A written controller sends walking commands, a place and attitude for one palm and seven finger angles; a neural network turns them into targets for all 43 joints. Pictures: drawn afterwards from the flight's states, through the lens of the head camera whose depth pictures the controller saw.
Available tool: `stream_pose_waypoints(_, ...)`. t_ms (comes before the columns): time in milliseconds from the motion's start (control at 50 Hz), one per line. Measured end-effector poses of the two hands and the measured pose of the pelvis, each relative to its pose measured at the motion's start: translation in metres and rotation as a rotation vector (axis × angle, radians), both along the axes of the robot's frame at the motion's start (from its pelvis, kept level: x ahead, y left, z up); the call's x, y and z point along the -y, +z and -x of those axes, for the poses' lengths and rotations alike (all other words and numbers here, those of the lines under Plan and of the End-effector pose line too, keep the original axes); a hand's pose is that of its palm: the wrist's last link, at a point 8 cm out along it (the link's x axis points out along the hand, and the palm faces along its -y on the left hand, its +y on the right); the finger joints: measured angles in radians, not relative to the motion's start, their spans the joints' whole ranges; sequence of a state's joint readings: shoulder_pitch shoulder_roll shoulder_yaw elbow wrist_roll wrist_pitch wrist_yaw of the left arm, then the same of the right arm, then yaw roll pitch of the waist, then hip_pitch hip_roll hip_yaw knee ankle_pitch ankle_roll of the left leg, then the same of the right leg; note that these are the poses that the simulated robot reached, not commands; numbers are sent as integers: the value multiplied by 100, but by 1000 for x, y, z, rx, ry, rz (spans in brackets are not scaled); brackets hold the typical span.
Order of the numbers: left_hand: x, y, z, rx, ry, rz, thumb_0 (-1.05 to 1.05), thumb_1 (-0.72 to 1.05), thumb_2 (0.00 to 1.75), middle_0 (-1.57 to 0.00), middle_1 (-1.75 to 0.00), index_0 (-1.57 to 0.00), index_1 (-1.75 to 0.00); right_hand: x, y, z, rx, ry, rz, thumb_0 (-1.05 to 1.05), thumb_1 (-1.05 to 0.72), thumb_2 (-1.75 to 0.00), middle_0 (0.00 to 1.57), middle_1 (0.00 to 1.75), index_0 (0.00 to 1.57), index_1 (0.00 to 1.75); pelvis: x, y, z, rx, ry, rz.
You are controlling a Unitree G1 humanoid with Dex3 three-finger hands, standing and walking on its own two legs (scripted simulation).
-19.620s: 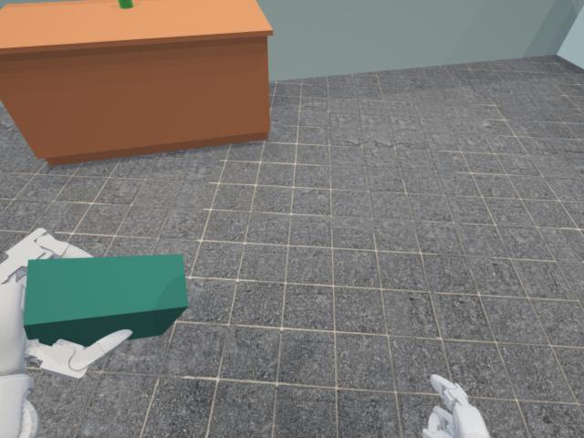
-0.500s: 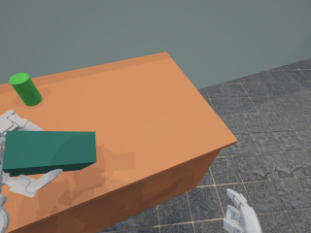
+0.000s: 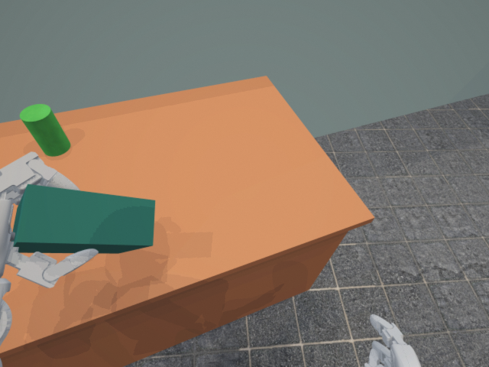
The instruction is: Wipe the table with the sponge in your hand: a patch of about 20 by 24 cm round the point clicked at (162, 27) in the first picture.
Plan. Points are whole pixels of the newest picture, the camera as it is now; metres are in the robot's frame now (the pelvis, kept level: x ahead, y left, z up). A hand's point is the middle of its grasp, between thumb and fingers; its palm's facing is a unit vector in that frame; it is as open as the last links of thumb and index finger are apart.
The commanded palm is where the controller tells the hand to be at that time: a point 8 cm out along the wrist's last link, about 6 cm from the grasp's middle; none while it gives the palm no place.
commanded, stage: come to a stop and stand still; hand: left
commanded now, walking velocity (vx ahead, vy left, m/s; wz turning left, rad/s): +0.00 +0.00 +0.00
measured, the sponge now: (102, 227) +0.25 +0.22 +0.13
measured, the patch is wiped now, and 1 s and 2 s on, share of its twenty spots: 0.00 0.00 0.00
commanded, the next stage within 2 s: look again from close up in 0.58 s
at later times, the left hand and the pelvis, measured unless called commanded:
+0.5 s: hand (46, 196) +0.26 +0.27 +0.18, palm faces +0.36 -0.82 -0.45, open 10.0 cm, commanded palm +0.19 +0.30 +0.18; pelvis +0.03 +0.02 +0.00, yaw -1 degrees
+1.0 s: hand (56, 226) +0.22 +0.25 +0.17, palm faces +0.35 -0.85 -0.40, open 10.0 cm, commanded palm +0.17 +0.28 +0.18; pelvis +0.00 +0.01 +0.00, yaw -1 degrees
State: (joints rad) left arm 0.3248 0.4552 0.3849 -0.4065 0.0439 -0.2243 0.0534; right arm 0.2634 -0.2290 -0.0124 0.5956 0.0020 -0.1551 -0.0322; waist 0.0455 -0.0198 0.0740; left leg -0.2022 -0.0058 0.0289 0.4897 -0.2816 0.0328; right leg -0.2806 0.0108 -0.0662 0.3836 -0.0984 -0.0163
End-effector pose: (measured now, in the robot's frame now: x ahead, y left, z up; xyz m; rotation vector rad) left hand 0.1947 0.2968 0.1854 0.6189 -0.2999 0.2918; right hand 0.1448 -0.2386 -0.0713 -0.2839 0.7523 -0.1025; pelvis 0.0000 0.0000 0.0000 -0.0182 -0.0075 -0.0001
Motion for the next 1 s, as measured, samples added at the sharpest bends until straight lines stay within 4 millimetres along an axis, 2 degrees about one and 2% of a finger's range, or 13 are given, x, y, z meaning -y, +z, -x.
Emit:
stream_pose_waypoints(60, -31, 33, -18, 151, 57, -78, -1, -49, 103, -74, -136, -76, -135, -9, -10, -2, -39, 53, -16, 2, -90, -90, 20, 30, 20, 30, 0, -4, 4, 4, 1, -12)
stream_pose_waypoints(120, -37, 38, -25, 185, 79, -20, -1, -49, 103, -74, -136, -75, -135, -19, -14, -4, -17, 29, -81, 2, -90, -90, 20, 30, 20, 30, -8, -3, -2, -2, -25, -11)
stream_pose_waypoints(240, 7, -17, -28, -59, -86, 112, -1, -49, 103, -74, -136, -75, -135, -40, -17, -9, -1, -34, -142, 2, -90, -90, 20, 30, 20, 30, -24, -1, -21, -6, -44, -11)
stream_pose_waypoints(300, 7, -40, -29, -143, -109, 135, -1, -49, 103, -74, -136, -76, -135, -47, -12, -16, -10, -26, -120, 2, -90, -90, 20, 30, 20, 30, -23, -1, -25, -2, -35, -15)
stream_pose_waypoints(340, -2, -43, -31, -142, -95, 127, -1, -49, 103, -74, -135, -76, -134, -50, -7, -23, -5, -5, -99, 2, -90, -90, 20, 30, 20, 30, -21, -2, -26, 2, -27, -16)
stream_pose_waypoints(420, -17, -22, -31, -46, -52, 83, -1, -49, 103, -74, -135, -76, -134, -53, 3, -43, 40, 52, -72, 2, -90, -90, 20, 30, 20, 30, -21, -3, -26, 7, -16, -11)
stream_pose_waypoints(520, -13, 15, -20, 111, -50, 52, -1, -49, 103, -74, -135, -76, -134, -55, 11, -67, 104, 94, -71, 2, -90, -90, 20, 30, 21, 30, -22, -2, -30, 9, -11, -1)
stream_pose_waypoints(560, -11, 18, -17, 127, -50, 67, -1, -49, 103, -74, -135, -76, -134, -55, 13, -73, 119, 95, -76, 2, -90, -90, 20, 30, 21, 30, -22, -2, -31, 6, -11, 4)
stream_pose_waypoints(620, -12, 7, -17, 95, -29, 114, -1, -49, 103, -74, -135, -76, -134, -53, 16, -76, 128, 85, -80, 2, -90, -90, 20, 30, 21, 30, -21, 0, -30, 4, -15, 3)
stream_pose_waypoints(720, -12, -25, -16, -26, 20, 200, -1, -49, 103, -74, -135, -76, -134, -46, 19, -66, 122, 60, -68, 1, -90, -90, 20, 30, 21, 30, -16, 1, -22, 6, -21, -4)
stream_pose_waypoints(780, -5, -35, -12, -59, 15, 226, -1, -49, 103, -74, -135, -76, -134, -40, 19, -54, 107, 50, -52, 1, -90, -90, 20, 30, 21, 30, -13, 1, -17, 11, -20, -6)
stream_pose_waypoints(900, 10, -16, 0, 4, -46, 179, -1, -49, 103, -74, -135, -76, -134, -29, 15, -27, 74, 32, -33, 2, -90, -90, 20, 30, 21, 30, -8, 1, -7, 22, -17, -8)
stream_pose_waypoints(1000, 6, -2, 8, 48, -36, 133, -1, -49, 103, -74, -135, -76, -134, -23, 9, -10, 49, 6, -38, 2, -90, -90, 20, 30, 21, 30, -7, 2, -3, 19, -21, -8)
